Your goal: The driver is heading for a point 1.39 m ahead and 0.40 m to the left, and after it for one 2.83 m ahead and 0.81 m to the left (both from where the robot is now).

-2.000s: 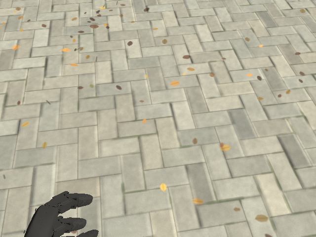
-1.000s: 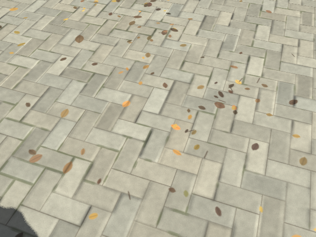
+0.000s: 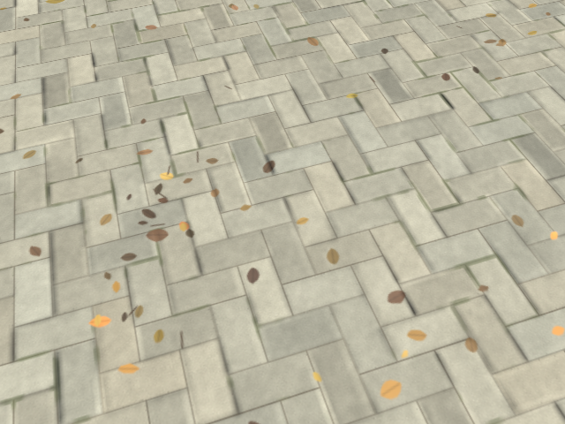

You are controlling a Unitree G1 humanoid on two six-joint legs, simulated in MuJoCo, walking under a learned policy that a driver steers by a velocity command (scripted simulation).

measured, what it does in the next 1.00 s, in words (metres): walks ahead: left foot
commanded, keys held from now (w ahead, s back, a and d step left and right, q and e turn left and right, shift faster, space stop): shift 0.38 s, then w+shift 0.62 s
